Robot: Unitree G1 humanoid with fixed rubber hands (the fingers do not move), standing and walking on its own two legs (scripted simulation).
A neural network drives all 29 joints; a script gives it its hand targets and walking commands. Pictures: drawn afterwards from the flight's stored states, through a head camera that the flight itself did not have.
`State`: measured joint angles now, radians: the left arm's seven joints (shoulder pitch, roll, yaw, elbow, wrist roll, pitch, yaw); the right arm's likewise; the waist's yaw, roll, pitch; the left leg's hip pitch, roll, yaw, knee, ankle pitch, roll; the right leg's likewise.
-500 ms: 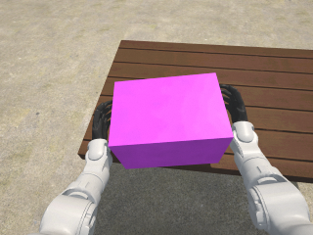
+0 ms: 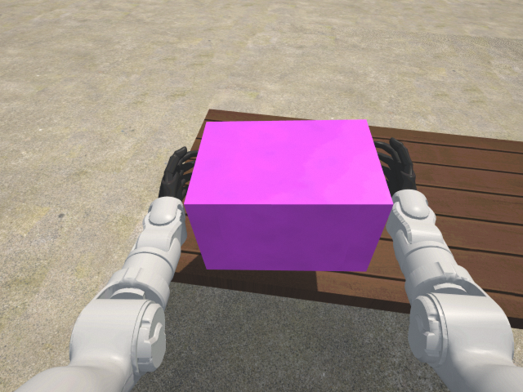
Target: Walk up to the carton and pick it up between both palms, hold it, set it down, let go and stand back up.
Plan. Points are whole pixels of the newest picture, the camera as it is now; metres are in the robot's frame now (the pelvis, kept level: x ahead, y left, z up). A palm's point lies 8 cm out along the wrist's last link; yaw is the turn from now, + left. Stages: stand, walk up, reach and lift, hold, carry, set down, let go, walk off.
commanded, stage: reach and lift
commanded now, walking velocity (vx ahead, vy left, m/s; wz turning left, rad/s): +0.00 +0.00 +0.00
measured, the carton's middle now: (285, 195) +0.42 -0.01 +0.08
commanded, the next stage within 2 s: hold in 1.38 s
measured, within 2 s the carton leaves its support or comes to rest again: neither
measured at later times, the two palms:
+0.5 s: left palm (158, 185) +0.38 +0.19 +0.13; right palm (397, 186) +0.39 -0.18 +0.14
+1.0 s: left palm (157, 173) +0.36 +0.18 +0.17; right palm (413, 190) +0.37 -0.19 +0.16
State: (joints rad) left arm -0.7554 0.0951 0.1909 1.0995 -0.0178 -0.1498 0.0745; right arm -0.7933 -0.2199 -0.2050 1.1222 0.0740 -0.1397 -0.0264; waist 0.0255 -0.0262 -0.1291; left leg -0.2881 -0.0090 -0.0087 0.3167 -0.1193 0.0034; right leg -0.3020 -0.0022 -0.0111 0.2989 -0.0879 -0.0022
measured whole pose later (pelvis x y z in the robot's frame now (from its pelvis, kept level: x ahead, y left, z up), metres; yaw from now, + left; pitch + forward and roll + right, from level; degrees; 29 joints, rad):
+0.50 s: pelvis +0.05 +0.00 +0.00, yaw +1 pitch -2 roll -1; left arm -0.30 0.04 0.21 0.03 0.11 0.46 0.01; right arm -0.44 -0.18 0.00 0.38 0.24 0.22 -0.14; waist -0.06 -0.05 -0.03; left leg -0.07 0.01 -0.03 0.32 -0.21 -0.01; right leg -0.05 0.02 -0.03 0.23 -0.15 0.00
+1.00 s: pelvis +0.01 +0.00 +0.00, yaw +0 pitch -4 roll +0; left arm -0.52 0.00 0.31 0.14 0.22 0.59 -0.06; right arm -0.59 -0.12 -0.16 0.49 0.07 0.31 -0.06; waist -0.05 -0.03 0.00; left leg -0.08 -0.01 -0.01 0.29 -0.14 0.01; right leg -0.09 0.00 -0.02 0.27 -0.11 0.00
